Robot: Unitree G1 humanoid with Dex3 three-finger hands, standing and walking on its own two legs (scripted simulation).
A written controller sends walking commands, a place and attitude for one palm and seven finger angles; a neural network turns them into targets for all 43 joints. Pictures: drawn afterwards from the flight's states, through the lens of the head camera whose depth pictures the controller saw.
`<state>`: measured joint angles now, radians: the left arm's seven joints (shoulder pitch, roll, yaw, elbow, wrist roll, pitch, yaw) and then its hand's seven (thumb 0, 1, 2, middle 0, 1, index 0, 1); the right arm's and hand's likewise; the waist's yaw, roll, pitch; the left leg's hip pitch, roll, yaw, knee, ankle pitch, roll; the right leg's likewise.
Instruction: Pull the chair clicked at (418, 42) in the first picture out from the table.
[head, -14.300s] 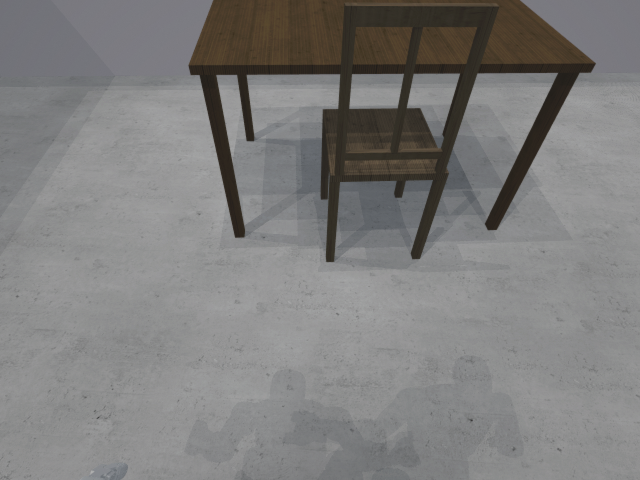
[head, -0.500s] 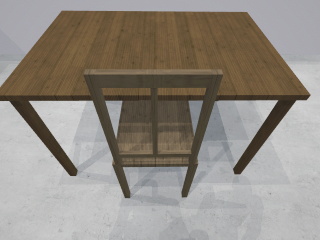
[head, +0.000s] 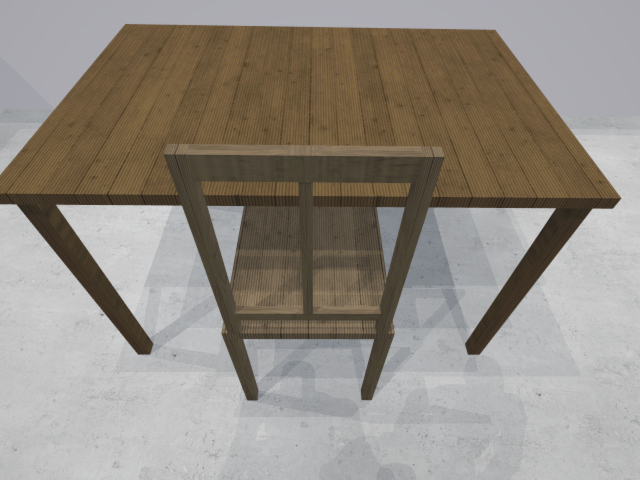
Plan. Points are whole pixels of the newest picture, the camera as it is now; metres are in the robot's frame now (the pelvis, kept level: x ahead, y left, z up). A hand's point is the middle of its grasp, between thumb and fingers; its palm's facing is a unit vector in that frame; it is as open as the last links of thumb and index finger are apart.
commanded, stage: look again from close up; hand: left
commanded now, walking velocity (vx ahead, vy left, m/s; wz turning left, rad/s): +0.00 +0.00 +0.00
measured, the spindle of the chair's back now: (307, 257) +0.48 +0.06 -0.06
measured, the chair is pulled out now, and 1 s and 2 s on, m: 0.00 0.00 0.00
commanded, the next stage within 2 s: raise the hand toward the chair's back in 0.06 s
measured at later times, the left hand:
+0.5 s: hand (213, 445) +0.17 +0.14 -0.03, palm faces +0.02 -1.00 +0.03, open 8.5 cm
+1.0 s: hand (182, 454) +0.16 +0.18 -0.06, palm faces +0.10 -0.99 -0.04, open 12.9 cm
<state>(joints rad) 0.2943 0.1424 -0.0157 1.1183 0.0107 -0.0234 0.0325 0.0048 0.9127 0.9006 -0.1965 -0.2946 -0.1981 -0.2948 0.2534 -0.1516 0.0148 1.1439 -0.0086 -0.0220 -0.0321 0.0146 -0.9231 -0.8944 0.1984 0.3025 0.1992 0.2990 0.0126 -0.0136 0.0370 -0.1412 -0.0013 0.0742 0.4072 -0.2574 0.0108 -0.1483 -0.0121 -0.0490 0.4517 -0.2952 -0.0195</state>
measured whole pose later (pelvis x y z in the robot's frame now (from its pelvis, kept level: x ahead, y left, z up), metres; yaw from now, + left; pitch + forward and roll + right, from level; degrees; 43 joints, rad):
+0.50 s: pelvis -0.04 -0.01 -0.07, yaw +1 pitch +12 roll +1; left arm 0.35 0.11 0.09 0.19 -0.21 -0.58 -0.24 0.01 0.72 0.81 -0.17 -0.26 -0.18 -0.26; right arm 0.14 -0.27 -0.09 0.60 0.01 -0.25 0.00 0.02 -0.91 -0.89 0.20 0.30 0.20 0.30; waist 0.00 -0.04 -0.16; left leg -0.76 0.02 0.06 1.01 -0.45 0.00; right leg -0.76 -0.02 -0.06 1.04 -0.50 -0.05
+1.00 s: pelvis -0.06 -0.01 -0.09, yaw +2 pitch +16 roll -1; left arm 0.38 0.19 0.16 0.03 -0.25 -0.41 -0.18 0.01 0.13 0.57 -0.12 -0.17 -0.12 -0.17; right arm 0.26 -0.18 0.00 0.61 0.02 -0.20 -0.06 0.02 -0.90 -0.89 0.20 0.30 0.21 0.30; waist -0.01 0.04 -0.13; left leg -0.94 0.04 0.00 1.16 -0.49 0.00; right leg -0.90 -0.01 -0.11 1.13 -0.51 -0.05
